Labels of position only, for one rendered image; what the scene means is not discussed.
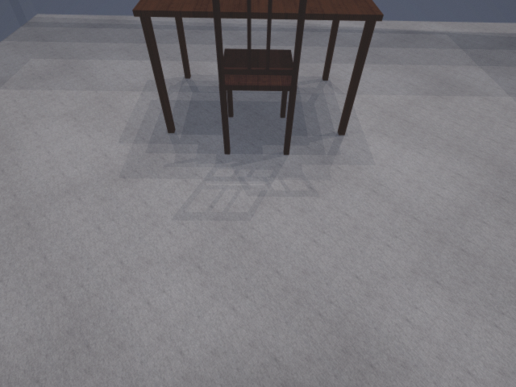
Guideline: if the chair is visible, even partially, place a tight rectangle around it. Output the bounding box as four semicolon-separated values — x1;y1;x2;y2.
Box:
212;0;307;155

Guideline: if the table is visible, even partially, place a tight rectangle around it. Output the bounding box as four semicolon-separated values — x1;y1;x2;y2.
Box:
132;0;384;135

